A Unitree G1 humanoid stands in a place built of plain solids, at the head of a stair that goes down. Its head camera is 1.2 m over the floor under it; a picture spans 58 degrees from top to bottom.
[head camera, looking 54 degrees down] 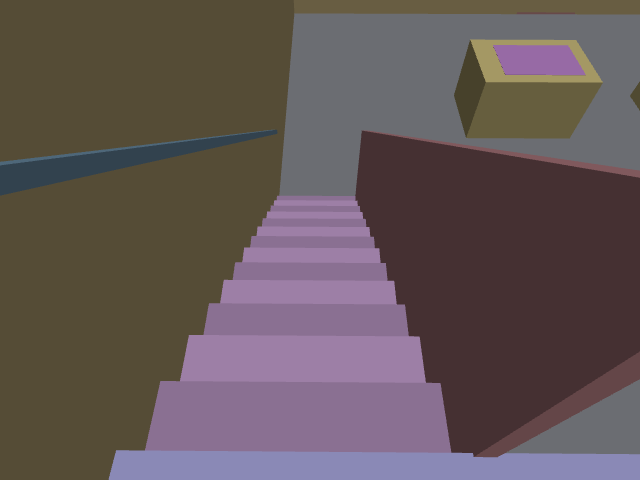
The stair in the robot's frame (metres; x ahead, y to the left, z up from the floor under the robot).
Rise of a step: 0.20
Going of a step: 0.24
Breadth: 0.90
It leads straight ahead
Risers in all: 14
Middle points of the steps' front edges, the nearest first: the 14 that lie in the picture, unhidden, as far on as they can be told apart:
0.21 0.06 0.00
0.45 0.06 -0.19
0.69 0.06 -0.39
0.93 0.06 -0.58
1.18 0.06 -0.78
1.42 0.06 -0.97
1.66 0.05 -1.17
1.90 0.05 -1.36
2.14 0.05 -1.56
2.38 0.05 -1.75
2.62 0.05 -1.95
2.86 0.05 -2.14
3.10 0.04 -2.34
3.34 0.04 -2.53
